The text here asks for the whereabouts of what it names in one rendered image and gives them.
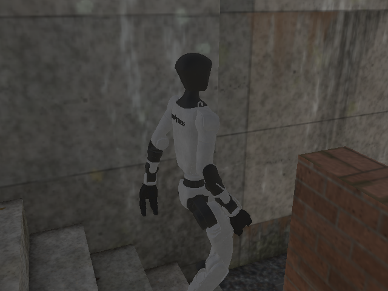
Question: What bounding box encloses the right robot forearm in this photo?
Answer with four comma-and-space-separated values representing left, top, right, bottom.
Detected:
202, 164, 240, 217

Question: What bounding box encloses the robot left foot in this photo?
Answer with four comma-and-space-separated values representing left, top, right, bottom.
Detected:
196, 260, 206, 271

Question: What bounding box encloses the left robot forearm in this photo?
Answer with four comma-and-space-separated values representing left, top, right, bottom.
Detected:
144, 140, 163, 186

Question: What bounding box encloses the left robot hand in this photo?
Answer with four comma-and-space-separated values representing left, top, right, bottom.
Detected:
139, 183, 158, 216

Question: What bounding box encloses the robot left upper arm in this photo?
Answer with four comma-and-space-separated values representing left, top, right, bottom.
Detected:
151, 95, 182, 150

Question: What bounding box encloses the robot right shin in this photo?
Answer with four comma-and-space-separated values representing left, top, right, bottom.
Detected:
187, 263, 229, 291

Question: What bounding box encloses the right robot hand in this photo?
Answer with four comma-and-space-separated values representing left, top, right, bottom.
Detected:
229, 209, 252, 236

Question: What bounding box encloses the robot right upper arm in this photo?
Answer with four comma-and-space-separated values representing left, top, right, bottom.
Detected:
195, 109, 219, 179

